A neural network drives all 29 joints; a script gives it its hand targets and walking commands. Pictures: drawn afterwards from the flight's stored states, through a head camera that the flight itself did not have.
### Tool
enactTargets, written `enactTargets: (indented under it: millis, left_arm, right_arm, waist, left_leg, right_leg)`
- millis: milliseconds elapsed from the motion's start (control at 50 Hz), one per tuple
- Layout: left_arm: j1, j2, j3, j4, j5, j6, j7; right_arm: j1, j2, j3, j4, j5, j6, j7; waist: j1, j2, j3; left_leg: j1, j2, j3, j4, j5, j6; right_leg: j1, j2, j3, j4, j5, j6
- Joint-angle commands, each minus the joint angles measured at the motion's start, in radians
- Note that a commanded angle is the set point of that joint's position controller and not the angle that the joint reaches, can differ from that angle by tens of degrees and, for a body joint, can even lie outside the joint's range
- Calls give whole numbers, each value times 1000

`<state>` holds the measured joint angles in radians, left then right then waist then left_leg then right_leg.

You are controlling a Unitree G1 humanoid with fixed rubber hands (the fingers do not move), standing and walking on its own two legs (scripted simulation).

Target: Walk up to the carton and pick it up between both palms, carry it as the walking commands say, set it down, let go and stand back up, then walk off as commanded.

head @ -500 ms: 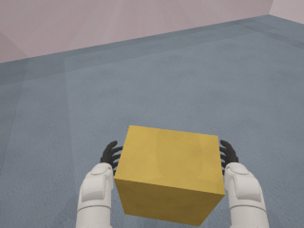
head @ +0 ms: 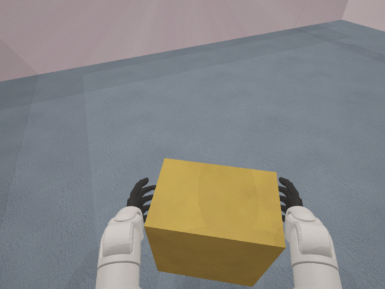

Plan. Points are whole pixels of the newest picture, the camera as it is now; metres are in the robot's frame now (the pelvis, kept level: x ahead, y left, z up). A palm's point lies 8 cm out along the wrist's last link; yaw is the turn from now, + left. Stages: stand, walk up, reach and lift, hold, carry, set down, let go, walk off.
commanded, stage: carry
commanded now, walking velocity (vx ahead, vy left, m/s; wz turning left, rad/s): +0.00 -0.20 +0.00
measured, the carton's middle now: (211, 226) +0.28 +0.00 -0.02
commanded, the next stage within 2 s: none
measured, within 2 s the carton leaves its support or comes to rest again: neither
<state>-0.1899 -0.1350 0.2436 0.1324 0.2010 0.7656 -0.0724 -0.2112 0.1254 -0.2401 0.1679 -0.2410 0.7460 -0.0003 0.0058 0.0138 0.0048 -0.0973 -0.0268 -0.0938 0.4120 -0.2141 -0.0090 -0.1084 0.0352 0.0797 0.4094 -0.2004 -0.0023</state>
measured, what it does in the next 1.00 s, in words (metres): steps to the right: left foot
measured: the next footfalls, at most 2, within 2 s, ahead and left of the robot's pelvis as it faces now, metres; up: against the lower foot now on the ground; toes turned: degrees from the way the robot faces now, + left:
left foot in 0.86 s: -0.02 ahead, -0.01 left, +0.00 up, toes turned +11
right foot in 1.16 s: +0.03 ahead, -0.35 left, +0.00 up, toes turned -4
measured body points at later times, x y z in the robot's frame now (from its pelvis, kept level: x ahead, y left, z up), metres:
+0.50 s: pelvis +0.00 -0.06 -0.02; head -0.03 -0.07 +0.43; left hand +0.24 +0.10 +0.07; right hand +0.25 -0.23 +0.06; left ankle +0.00 +0.08 -0.74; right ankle +0.01 -0.14 -0.74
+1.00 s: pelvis -0.04 -0.15 -0.01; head -0.07 -0.15 +0.44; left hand +0.19 +0.03 +0.06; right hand +0.21 -0.30 +0.06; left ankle -0.06 -0.02 -0.74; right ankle -0.01 -0.24 -0.70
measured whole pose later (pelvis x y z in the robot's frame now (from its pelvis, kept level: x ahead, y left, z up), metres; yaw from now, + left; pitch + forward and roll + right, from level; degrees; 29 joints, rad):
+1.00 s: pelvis -0.04 -0.15 -0.01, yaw +2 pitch +4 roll +0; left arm 0.05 -0.13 0.14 -0.49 0.01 1.21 0.08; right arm 0.02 0.13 -0.12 -0.42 -0.04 1.16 -0.11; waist 0.00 -0.01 -0.15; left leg -0.33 0.10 0.13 0.59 -0.32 -0.02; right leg -0.53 0.01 -0.08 0.90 -0.39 -0.01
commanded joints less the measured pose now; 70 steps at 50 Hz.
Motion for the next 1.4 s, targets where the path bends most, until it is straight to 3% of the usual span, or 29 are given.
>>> enactTargets:
  millis: [0, 80, 120, 180, 240, 320, 360, 400, 420, 440, 520, 560, 600, 640, 780, 820, 840, 860, 880, 940, 1040, 1100, 1120, 1160, 1180, 1220, 1280, 1340, 1380]
  left_arm:
    - [-562, -838, -728, -129, -265, 10, -145]
    - [-539, -849, -794, -239, -328, 95, -115]
    - [-530, -845, -836, -321, -364, 137, -99]
    - [-449, -820, -851, -423, -401, 206, -59]
    - [-335, -786, -838, -490, -388, 270, -8]
    - [-256, -759, -827, -645, -398, 339, 52]
    - [-224, -734, -826, -680, -401, 365, 72]
    - [-226, -707, -839, -710, -403, 401, 79]
    - [-242, -700, -851, -712, -407, 412, 77]
    - [-255, -692, -844, -708, -408, 420, 78]
    - [-251, -699, -848, -709, -452, 425, 79]
    - [-217, -673, -827, -668, -439, 431, 84]
    - [-196, -676, -813, -659, -425, 432, 90]
    - [-195, -675, -816, -693, -421, 432, 95]
    - [-188, -703, -838, -718, -426, 421, 94]
    - [-193, -696, -843, -714, -427, 419, 98]
    - [-197, -690, -851, -718, -428, 422, 95]
    - [-208, -681, -851, -719, -418, 430, 96]
    - [-277, -686, -877, -749, -427, 428, 91]
    - [-266, -743, -879, -709, -435, 420, 68]
    - [-221, -723, -865, -702, -431, 418, 69]
    - [-164, -714, -849, -684, -427, 425, 74]
    - [-141, -699, -837, -670, -419, 426, 74]
    - [-178, -704, -834, -681, -431, 411, 66]
    - [-153, -728, -827, -666, -419, 408, 66]
    - [-192, -754, -832, -725, -421, 401, 62]
    - [-167, -760, -827, -714, -415, 392, 60]
    - [-161, -733, -839, -714, -416, 397, 65]
    - [-180, -727, -866, -726, -426, 400, 70]
  right_arm:
    - [-467, 829, 680, -124, 293, 11, 219]
    - [-453, 806, 725, -263, 344, 82, 180]
    - [-441, 804, 753, -350, 366, 125, 153]
    - [-396, 804, 799, -465, 413, 214, 113]
    - [-322, 764, 818, -536, 434, 291, 85]
    - [-275, 772, 854, -676, 492, 363, 47]
    - [-239, 740, 840, -712, 498, 389, 30]
    - [-159, 706, 804, -672, 465, 413, 12]
    - [-135, 704, 791, -667, 449, 417, 5]
    - [-157, 703, 796, -681, 450, 424, 0]
    - [-194, 692, 786, -727, 448, 430, -21]
    - [-152, 662, 777, -717, 428, 443, -30]
    - [-194, 643, 795, -737, 440, 455, -26]
    - [-186, 665, 808, -715, 459, 460, -16]
    - [-162, 691, 807, -722, 468, 443, -6]
    - [-136, 691, 800, -699, 466, 442, -2]
    - [-114, 670, 779, -698, 456, 437, 0]
    - [-97, 657, 770, -682, 452, 437, -1]
    - [-82, 692, 762, -648, 434, 430, -4]
    - [-162, 723, 794, -716, 449, 419, 12]
    - [-150, 705, 802, -743, 449, 419, 9]
    - [-111, 693, 805, -741, 447, 427, 9]
    - [-90, 684, 806, -723, 443, 432, 8]
    - [-149, 689, 838, -777, 456, 432, 12]
    - [-205, 700, 869, -792, 479, 436, 21]
    - [-220, 770, 891, -785, 500, 432, 31]
    - [-189, 769, 885, -769, 494, 425, 32]
    - [-140, 736, 853, -739, 475, 431, 26]
    - [-120, 718, 825, -728, 466, 428, 29]
  waist:
    - [-11, 31, -299]
    - [-13, 164, -323]
    - [-2, 180, -331]
    - [5, 35, -372]
    - [3, -130, -388]
    - [-17, -134, -393]
    - [-21, -74, -437]
    - [-25, 210, -398]
    - [-30, 267, -364]
    - [-27, 214, -325]
    - [2, 84, -282]
    - [-10, -134, -293]
    - [8, -199, -268]
    - [8, -106, -278]
    - [0, -109, -358]
    - [-16, -55, -365]
    - [-31, 104, -350]
    - [-23, 298, -317]
    - [-35, 256, -290]
    - [-22, 51, -215]
    - [-15, 224, -227]
    - [-3, 202, -306]
    - [-4, 120, -315]
    - [0, -299, -331]
    - [7, -313, -316]
    - [5, -179, -319]
    - [3, -197, -349]
    - [-5, -172, -369]
    - [-23, -53, -360]
  left_leg:
    - [-65, 225, -136, 37, 155, 42]
    - [-131, 348, -263, 0, 256, 129]
    - [-181, 325, -217, 33, 318, 103]
    - [-319, 201, -27, 195, 212, 2]
    - [-363, 87, 154, 368, -324, -47]
    - [-272, 105, 173, 192, -93, -6]
    - [-118, 186, 115, 78, 64, 6]
    - [-29, 442, -177, 41, 415, 121]
    - [-62, 485, -208, 19, 412, 179]
    - [-123, 487, -186, -15, 314, 179]
    - [-263, 283, 45, 105, 100, 25]
    - [-391, 162, 190, 274, -160, -38]
    - [-421, 106, 212, 493, -392, -39]
    - [-467, 111, 178, 574, -375, -17]
    - [-279, 90, 210, 262, -220, 36]
    - [-78, 161, 169, 5, -23, 50]
    - [60, 318, -26, -76, 35, 76]
    - [104, 554, -272, -85, 286, 147]
    - [-9, 587, -269, -55, 376, 248]
    - [-124, 455, -64, -120, 72, 158]
    - [-172, 376, 49, -47, 225, 91]
    - [-145, 308, 136, 102, 237, 19]
    - [-203, 273, 167, 175, 153, -20]
    - [-454, 146, 232, 389, -363, -71]
    - [-419, 117, 206, 538, -485, -53]
    - [-431, 111, 187, 649, -401, -20]
    - [-415, 101, 213, 528, -324, 4]
    - [-271, 93, 225, 247, -211, 35]
    - [-55, 189, 143, -37, 42, 43]
  right_leg:
    - [-154, -100, 18, 128, 44, -24]
    - [-236, -44, -28, 245, -180, -12]
    - [-184, -49, -39, 146, -148, -23]
    - [-5, -130, 23, 78, 182, -82]
    - [-38, -305, 168, 27, 481, -197]
    - [-90, -219, 56, 71, 494, -141]
    - [-168, -174, -19, 157, 467, -95]
    - [-384, -78, -101, 315, -52, -20]
    - [-412, -78, -86, 346, -256, -16]
    - [-406, -82, -80, 359, -273, -19]
    - [-192, -81, -110, 38, -25, -39]
    - [-100, -254, 79, -18, 224, -112]
    - [-156, -312, 146, -90, 179, -182]
    - [-138, -309, 138, -86, 120, -202]
    - [-143, -254, 14, -42, 177, -181]
    - [-249, -220, -36, 28, 162, -132]
    - [-421, -167, -89, 169, 95, -69]
    - [-602, -93, -131, 337, -236, -11]
    - [-542, -112, -51, 485, -288, -10]
    - [-528, -113, -44, 574, -200, 10]
    - [-348, -57, -190, 310, -194, 24]
    - [-185, -60, -223, 26, -35, 9]
    - [-95, -121, -147, -48, 67, -4]
    - [20, -367, 141, -19, 508, -146]
    - [-82, -352, 142, -27, 500, -200]
    - [-110, -303, 43, -18, 314, -193]
    - [-77, -261, -5, -5, 248, -176]
    - [-123, -258, -6, 14, 296, -188]
    - [-254, -214, -63, 120, 270, -122]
